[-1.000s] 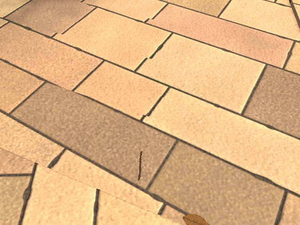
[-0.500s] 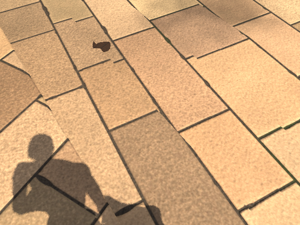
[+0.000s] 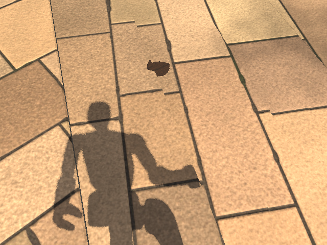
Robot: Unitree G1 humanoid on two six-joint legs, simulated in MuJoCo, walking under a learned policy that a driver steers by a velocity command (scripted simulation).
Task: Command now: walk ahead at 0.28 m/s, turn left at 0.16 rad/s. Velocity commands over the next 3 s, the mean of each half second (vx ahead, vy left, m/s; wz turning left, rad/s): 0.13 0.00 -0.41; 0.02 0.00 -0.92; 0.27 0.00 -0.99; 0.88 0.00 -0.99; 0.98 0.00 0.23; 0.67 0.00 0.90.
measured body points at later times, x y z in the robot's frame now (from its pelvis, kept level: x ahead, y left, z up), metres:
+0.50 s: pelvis +0.15 -0.01 -0.01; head +0.18 -0.03 +0.44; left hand +0.35 +0.23 -0.11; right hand +0.25 -0.32 -0.12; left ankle +0.24 +0.10 -0.74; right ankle +0.14 -0.14 -0.71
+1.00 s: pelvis +0.18 -0.05 -0.01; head +0.21 -0.08 +0.44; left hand +0.51 +0.06 -0.07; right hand +0.13 -0.38 -0.10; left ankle +0.30 +0.03 -0.73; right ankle +0.13 -0.14 -0.74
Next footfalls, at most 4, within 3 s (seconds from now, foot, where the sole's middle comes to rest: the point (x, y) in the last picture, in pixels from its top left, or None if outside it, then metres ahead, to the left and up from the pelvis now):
0.16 left None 0.28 0.10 -0.78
0.56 right None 0.17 -0.15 -0.78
1.04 left None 0.33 -0.01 -0.78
1.56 right None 0.09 -0.22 -0.78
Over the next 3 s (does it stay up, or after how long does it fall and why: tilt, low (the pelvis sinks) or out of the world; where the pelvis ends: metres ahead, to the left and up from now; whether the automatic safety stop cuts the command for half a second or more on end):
stays up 0.11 -1.37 -0.13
